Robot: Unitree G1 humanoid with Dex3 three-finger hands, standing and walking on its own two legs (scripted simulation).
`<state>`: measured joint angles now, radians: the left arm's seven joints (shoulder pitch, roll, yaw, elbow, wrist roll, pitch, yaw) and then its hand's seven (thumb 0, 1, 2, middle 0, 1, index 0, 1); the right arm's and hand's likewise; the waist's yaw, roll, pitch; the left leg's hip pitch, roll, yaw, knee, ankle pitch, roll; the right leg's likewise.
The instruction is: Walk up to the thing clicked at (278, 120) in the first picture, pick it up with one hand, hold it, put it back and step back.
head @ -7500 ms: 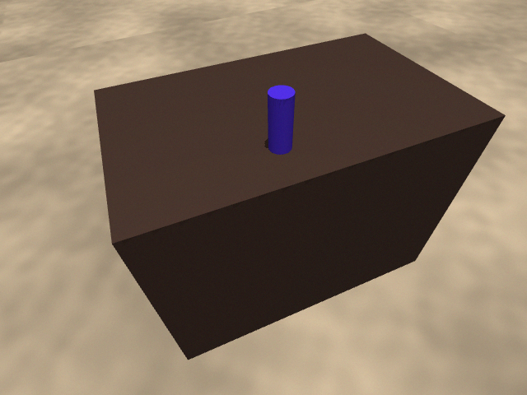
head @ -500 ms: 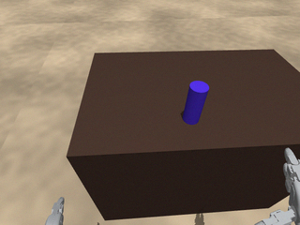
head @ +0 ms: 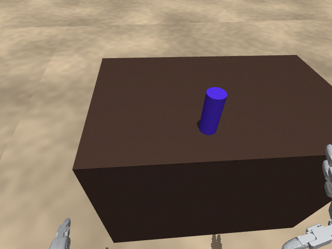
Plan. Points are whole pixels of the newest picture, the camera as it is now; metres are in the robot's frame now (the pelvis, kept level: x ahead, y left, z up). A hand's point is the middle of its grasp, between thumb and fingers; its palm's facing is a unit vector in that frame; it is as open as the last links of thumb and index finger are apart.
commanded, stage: rise first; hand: right
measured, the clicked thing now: (211, 112) +0.51 -0.14 +0.05
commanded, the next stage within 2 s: go down in 0.22 s
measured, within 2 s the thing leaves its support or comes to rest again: neither
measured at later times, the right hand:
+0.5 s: hand (310, 195) +0.19 -0.24 +0.13, palm faces +0.33 +0.88 -0.35, open 17.5 cm
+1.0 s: hand (298, 138) +0.32 -0.28 +0.14, palm faces +0.05 +1.00 -0.07, open 17.6 cm
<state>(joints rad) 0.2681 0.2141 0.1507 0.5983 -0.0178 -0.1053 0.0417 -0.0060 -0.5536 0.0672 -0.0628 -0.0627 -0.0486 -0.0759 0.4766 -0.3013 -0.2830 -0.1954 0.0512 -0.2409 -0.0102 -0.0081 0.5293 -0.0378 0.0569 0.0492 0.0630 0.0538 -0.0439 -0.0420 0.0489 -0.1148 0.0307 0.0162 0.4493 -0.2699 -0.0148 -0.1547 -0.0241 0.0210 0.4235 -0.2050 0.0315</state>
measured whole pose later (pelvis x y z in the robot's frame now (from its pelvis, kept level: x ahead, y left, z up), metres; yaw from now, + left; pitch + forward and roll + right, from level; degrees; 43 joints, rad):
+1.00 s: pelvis +0.01 -0.01 +0.00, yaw +1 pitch +0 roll +0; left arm 0.22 0.24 0.04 0.70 -0.03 -0.17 0.15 -0.01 -0.53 0.04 -0.06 -0.05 -0.06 -0.06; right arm -0.17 -0.48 -0.46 0.41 0.29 -0.03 0.45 -0.01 0.58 -0.02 0.05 0.04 0.06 0.05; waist 0.01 -0.02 -0.04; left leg -0.19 0.03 0.00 0.47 -0.28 -0.03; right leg -0.23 -0.02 0.00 0.47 -0.24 0.02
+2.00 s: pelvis +0.01 -0.01 -0.01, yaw +1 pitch +8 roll +1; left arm 0.22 0.25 -0.03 0.65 -0.01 -0.21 0.17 0.00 -0.53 0.05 -0.05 -0.05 -0.05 -0.05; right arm -0.65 -0.72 -0.49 0.98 0.22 -0.07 0.54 -0.01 0.61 -0.02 0.05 0.04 0.05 0.05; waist 0.06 0.01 -0.09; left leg -0.39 0.01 0.00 0.57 -0.32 -0.02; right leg -0.45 -0.04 0.01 0.62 -0.30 0.02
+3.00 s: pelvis +0.01 -0.02 -0.02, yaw +2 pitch +12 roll +2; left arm 0.27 0.26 -0.06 0.52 0.00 -0.20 0.14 -0.01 -0.53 0.05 -0.05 -0.05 -0.05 -0.06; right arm -0.87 -0.86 -0.51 1.19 0.15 -0.09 0.54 -0.01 0.61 -0.03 0.04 0.04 0.05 0.05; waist 0.13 0.00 -0.09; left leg -0.53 0.00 -0.01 0.64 -0.33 -0.03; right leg -0.61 -0.06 0.01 0.73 -0.33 0.01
